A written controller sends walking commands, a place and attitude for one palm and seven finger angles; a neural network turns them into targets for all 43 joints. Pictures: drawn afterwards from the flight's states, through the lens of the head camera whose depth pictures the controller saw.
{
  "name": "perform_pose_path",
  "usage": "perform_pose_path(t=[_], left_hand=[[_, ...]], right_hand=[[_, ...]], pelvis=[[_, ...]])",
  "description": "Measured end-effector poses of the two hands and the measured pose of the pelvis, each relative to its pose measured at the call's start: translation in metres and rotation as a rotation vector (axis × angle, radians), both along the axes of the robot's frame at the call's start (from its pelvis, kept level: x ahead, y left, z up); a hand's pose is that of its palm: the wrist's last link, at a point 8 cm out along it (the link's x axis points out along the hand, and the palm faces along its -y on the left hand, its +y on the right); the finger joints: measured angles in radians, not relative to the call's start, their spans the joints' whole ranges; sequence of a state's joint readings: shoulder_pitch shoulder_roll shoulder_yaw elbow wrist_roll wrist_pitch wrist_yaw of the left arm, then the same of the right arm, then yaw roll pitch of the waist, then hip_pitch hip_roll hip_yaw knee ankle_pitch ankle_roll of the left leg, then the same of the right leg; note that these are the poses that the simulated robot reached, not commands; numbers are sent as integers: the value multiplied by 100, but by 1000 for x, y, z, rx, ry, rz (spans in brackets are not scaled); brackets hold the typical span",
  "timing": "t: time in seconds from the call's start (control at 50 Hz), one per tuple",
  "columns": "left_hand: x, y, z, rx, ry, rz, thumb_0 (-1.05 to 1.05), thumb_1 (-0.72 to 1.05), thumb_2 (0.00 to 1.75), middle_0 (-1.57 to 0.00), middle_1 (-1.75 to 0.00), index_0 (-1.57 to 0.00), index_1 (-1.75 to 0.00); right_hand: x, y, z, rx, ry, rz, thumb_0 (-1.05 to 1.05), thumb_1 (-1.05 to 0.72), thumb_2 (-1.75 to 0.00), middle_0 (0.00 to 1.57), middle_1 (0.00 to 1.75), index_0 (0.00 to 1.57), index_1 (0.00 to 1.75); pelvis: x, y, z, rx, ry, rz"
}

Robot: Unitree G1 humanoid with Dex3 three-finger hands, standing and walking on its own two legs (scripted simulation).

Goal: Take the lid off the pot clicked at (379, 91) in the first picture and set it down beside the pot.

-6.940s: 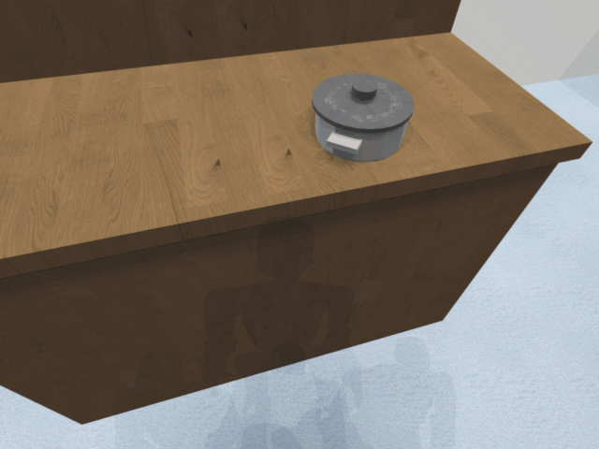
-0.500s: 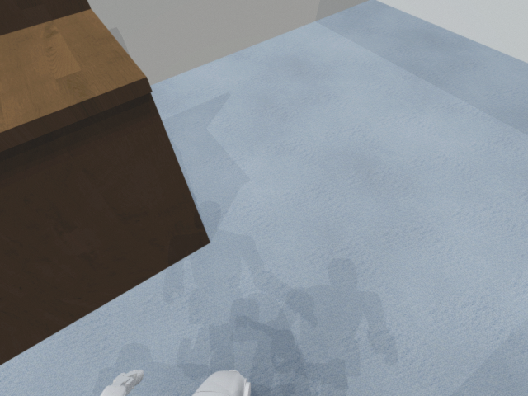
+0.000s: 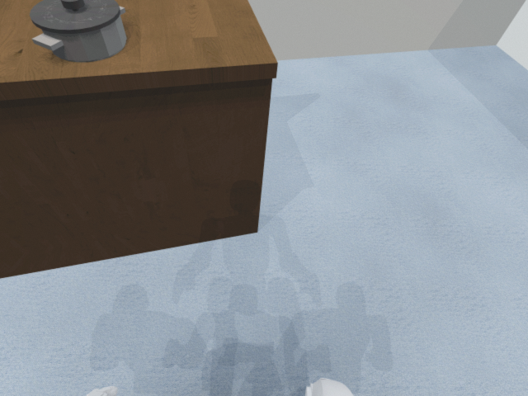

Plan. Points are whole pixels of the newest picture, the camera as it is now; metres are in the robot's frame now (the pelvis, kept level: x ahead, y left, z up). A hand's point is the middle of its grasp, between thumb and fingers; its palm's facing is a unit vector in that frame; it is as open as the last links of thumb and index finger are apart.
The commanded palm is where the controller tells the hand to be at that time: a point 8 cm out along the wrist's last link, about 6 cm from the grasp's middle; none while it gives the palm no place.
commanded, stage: turn to face it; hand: left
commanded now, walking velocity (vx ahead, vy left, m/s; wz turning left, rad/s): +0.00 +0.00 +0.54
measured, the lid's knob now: (72, 1) +0.79 +0.48 +0.15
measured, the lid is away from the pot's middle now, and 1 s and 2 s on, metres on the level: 0.00 0.00 0.00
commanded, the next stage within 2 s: take the last steps up to it in 0.50 s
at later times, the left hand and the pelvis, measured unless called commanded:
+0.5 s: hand out of the picture +0.03 +0.15 -0.15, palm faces +0.25 -0.93 -0.28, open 7.4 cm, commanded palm none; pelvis +0.02 -0.06 +0.00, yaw +14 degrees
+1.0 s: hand out of the picture +0.04 +0.20 -0.16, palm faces +0.36 -0.90 -0.24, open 7.4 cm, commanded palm none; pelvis +0.06 +0.00 +0.00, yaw +20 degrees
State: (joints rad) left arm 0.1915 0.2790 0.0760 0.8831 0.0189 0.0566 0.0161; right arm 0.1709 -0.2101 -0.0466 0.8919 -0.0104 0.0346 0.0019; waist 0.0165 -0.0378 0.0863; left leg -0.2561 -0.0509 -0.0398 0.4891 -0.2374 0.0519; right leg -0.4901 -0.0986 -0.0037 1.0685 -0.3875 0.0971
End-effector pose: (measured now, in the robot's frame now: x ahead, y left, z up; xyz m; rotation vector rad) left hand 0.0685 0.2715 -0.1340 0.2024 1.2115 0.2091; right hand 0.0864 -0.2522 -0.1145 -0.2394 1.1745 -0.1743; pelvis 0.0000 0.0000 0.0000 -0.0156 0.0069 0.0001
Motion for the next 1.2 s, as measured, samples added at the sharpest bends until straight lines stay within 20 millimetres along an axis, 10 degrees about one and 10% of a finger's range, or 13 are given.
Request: perform_pose_path(t=[0.28, 0.48, 0.74, 0.88, 1.06, 1.2], left_hand=[[15, -43, 25, 83, -123, 65, 0, 91, 90, -20, -30, -20, -30], [-50, -78, 21, 24, -5, 198, 0, 91, 90, -21, -30, -20, -30], [-145, -57, -22, -76, 182, 385, 0, 91, 90, -21, -30, -20, -30], [-113, -35, -2, -65, 96, 383, 1, 91, 90, -20, -30, -20, -30], [-24, -24, 6, -7, -19, 319, 0, 91, 90, -20, -30, -20, -30], [-6, -39, 10, -26, -22, 397, 0, 91, 90, -20, -30, -20, -30]], right_hand=[[12, -38, -39, 68, 80, 56, 1, -91, -90, 21, 30, 20, 30], [53, -38, -28, 73, 84, 165, 1, -91, -90, 20, 30, 20, 30], [104, 37, -11, 33, -41, 353, 1, -91, -90, 20, 30, 20, 30], [77, 47, -11, 48, 39, 340, 0, -92, -90, 20, 30, 20, 30], [52, 20, -41, 65, 218, 263, 0, -92, -90, 21, 30, 20, 30], [93, 25, -38, 63, 277, 289, 1, -91, -90, 20, 30, 20, 30]], pelvis=[[11, -44, -9, 26, 7, 154], [16, -56, 3, 70, -6, 232], [14, -22, -10, 32, -11, 305], [30, -7, 3, 20, -6, 342], [79, -7, -8, 46, -6, 358], [119, 4, -1, 34, -13, 398]])
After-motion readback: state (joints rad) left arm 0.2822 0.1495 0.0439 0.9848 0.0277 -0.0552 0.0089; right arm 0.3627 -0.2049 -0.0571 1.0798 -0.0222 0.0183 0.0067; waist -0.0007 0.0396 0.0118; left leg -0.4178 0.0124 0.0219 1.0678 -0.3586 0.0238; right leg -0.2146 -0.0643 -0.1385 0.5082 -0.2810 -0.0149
